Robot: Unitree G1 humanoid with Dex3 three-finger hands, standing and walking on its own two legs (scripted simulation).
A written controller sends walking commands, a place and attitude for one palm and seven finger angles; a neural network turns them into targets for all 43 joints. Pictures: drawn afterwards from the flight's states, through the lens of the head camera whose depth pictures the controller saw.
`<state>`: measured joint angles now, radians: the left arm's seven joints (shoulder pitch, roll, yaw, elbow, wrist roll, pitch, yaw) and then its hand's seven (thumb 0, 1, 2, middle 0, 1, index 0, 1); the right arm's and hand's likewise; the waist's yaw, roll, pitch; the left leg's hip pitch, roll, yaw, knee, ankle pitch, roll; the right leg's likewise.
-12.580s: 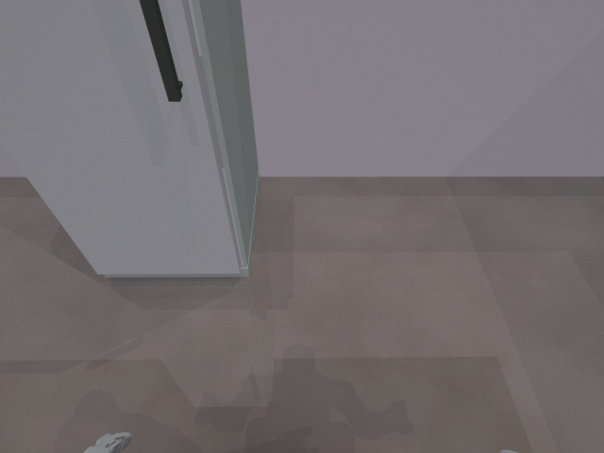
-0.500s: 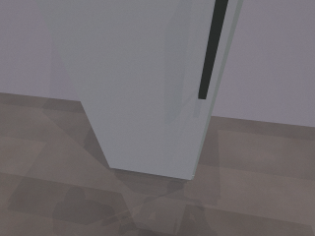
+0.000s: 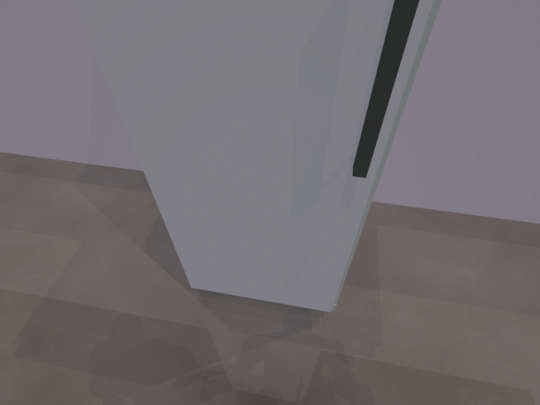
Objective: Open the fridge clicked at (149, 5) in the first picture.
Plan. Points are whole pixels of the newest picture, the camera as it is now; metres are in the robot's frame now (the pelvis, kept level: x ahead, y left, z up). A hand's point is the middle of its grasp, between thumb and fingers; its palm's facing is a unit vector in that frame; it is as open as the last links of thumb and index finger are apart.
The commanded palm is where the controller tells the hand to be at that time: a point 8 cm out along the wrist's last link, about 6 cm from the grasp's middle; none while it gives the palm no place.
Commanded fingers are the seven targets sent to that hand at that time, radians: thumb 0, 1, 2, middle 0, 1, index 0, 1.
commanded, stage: look again from close up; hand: right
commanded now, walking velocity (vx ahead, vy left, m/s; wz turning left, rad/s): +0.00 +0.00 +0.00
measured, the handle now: (388, 56) +0.52 -0.13 +0.27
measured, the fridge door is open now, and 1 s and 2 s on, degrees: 0 0 0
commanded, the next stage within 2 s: raise the hand to about handle height in 0.12 s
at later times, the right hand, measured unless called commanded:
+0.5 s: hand (423, 345) +0.21 -0.19 +0.01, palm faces +0.20 +0.98 -0.07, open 7.9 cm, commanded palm +0.12 -0.26 -0.02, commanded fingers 0.00 -0.55 -0.75 0.23 0.53 0.23 0.53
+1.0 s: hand (461, 341) +0.21 -0.22 +0.05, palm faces +0.17 +0.98 -0.05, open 10.7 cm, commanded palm +0.16 -0.27 +0.07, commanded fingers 0.00 0.03 -0.50 0.27 0.90 0.27 0.90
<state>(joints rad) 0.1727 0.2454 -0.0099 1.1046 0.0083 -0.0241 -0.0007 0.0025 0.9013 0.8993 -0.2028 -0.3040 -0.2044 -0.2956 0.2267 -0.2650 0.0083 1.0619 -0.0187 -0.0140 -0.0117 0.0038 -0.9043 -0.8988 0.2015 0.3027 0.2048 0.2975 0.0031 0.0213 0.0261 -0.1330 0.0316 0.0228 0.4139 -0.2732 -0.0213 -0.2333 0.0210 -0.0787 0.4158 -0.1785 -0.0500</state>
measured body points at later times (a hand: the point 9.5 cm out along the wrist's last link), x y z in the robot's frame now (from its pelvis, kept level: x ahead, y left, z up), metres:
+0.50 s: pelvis -0.01 +0.03 -0.04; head +0.02 +0.03 +0.41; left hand +0.16 +0.27 -0.12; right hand +0.20 -0.24 +0.02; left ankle -0.03 +0.13 -0.74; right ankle +0.03 -0.08 -0.74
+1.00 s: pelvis -0.01 +0.05 -0.04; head +0.01 +0.05 +0.41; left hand +0.16 +0.28 -0.12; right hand +0.20 -0.28 +0.05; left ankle -0.03 +0.13 -0.74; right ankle +0.03 -0.09 -0.74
